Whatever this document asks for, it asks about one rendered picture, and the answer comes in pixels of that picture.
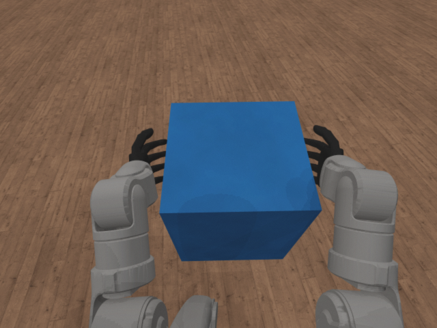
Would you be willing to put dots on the robot left hand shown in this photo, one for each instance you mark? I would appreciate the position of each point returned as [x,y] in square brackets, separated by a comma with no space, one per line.
[140,151]

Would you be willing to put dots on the left robot forearm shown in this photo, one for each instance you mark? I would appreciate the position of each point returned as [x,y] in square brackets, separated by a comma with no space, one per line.
[119,226]

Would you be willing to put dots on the robot left upper arm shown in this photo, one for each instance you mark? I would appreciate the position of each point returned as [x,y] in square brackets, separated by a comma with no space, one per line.
[131,312]

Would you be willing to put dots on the robot right hand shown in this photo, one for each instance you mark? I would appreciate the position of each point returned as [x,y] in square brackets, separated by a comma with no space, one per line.
[326,150]

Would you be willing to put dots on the right robot forearm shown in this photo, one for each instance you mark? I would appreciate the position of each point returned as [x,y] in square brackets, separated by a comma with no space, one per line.
[364,217]

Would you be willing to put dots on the carton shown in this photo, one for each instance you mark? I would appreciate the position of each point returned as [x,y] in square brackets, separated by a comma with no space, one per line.
[237,182]

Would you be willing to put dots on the robot right upper arm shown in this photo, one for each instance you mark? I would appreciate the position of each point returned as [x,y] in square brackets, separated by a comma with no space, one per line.
[355,309]

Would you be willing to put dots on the robot left thigh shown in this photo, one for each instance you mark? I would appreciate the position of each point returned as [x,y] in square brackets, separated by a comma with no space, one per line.
[198,311]

